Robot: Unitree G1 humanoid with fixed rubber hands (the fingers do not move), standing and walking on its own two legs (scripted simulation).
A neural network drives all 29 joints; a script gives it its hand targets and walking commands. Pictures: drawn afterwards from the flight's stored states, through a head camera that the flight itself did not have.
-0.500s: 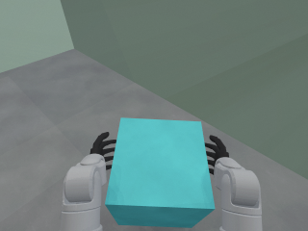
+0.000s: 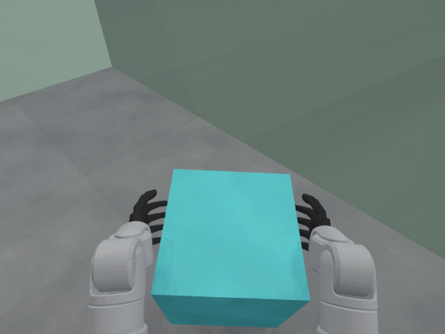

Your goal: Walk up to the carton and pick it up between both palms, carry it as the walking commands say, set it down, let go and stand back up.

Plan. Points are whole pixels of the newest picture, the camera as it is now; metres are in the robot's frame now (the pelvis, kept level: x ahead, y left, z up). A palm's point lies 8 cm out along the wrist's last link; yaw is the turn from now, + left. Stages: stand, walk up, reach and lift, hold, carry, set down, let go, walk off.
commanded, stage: carry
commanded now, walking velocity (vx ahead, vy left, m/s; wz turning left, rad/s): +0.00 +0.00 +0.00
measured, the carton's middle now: (227, 252) +0.27 +0.00 +0.02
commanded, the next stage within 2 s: none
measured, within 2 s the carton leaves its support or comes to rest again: neither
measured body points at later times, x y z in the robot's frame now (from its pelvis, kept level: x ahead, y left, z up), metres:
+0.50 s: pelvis +0.01 +0.01 +0.00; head -0.01 +0.00 +0.45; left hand +0.30 +0.15 +0.09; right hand +0.29 -0.15 +0.08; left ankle +0.01 +0.12 -0.73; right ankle +0.06 -0.07 -0.73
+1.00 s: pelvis +0.02 +0.00 +0.00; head +0.00 +0.00 +0.45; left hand +0.31 +0.15 +0.08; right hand +0.31 -0.15 +0.08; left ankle +0.01 +0.12 -0.73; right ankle +0.06 -0.07 -0.73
